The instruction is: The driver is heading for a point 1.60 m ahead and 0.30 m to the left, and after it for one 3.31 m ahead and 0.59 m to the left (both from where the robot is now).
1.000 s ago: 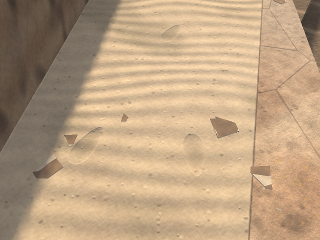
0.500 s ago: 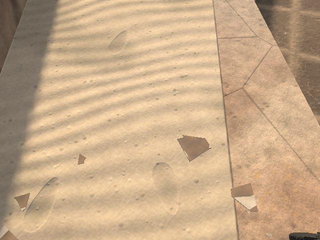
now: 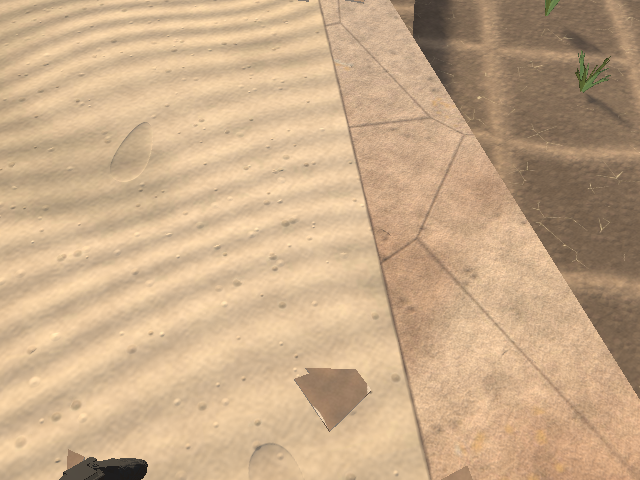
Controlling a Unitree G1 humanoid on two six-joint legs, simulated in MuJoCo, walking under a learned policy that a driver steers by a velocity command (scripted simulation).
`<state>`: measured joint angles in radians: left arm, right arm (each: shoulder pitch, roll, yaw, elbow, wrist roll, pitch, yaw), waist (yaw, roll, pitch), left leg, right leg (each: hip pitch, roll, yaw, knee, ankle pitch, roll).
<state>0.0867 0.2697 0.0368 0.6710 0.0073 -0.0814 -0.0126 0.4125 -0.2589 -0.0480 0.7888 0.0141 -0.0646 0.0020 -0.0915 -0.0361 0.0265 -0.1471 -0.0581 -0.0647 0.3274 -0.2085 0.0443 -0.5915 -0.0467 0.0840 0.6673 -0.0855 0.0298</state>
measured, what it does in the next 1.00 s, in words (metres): walks ahead, turning left: right foot, then left foot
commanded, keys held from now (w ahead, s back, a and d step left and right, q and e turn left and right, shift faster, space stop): q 0.44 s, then w+q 0.22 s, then w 0.02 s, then w+e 0.32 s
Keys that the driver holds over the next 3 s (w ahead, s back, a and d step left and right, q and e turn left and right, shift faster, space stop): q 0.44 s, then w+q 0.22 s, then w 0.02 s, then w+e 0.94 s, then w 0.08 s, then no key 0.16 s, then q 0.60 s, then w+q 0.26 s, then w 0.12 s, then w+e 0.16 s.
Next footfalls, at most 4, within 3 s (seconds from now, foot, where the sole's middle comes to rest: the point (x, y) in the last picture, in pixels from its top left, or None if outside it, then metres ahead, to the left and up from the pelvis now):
0.12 right None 0.23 -0.13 -0.78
0.56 left None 0.14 0.11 -0.78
1.08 right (286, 455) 0.53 0.03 -0.78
1.56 left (169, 352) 0.78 0.28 -0.78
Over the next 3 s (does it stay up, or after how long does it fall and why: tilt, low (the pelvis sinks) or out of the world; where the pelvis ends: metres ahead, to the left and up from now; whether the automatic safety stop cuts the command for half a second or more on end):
stays up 1.00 0.18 -0.01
